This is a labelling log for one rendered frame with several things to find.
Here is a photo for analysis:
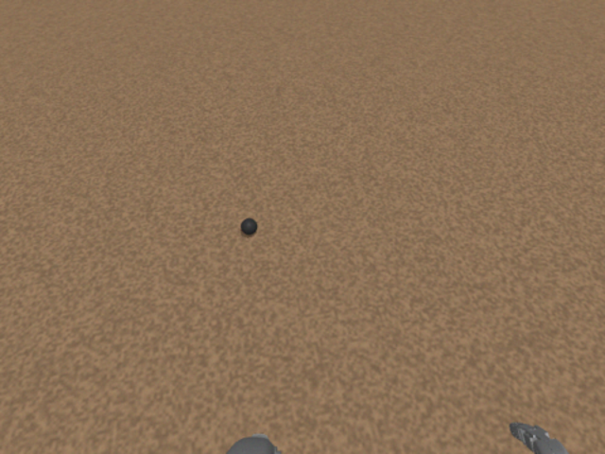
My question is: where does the right robot hand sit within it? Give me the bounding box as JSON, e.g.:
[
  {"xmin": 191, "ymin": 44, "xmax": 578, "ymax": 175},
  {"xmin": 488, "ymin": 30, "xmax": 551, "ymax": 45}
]
[{"xmin": 510, "ymin": 422, "xmax": 569, "ymax": 454}]

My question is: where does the ball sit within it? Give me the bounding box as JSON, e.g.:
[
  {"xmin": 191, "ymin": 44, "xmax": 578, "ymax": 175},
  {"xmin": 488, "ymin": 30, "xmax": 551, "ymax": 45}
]
[{"xmin": 241, "ymin": 218, "xmax": 257, "ymax": 235}]

